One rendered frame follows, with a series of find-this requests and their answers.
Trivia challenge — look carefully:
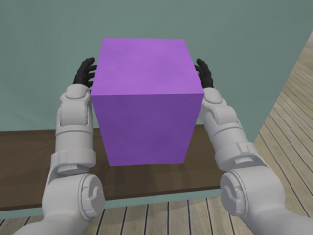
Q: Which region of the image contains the robot right hand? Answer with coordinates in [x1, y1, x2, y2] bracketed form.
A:
[194, 58, 214, 89]

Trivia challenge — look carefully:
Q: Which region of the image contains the left robot forearm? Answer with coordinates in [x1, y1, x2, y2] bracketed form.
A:
[42, 84, 96, 215]

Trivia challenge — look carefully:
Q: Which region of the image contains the robot right upper arm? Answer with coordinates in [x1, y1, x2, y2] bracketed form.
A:
[220, 165, 313, 235]

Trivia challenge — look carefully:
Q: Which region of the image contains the right robot forearm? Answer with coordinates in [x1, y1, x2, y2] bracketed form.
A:
[198, 87, 286, 200]

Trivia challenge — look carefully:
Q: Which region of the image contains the robot left upper arm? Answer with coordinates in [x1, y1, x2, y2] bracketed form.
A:
[13, 173, 106, 235]

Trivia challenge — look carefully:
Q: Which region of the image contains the carton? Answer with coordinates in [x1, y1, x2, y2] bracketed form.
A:
[90, 38, 205, 166]

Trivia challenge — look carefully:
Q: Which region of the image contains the table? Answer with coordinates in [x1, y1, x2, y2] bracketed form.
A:
[0, 124, 227, 212]

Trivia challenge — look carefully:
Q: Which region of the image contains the robot left hand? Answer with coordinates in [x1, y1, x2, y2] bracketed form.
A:
[73, 57, 97, 93]

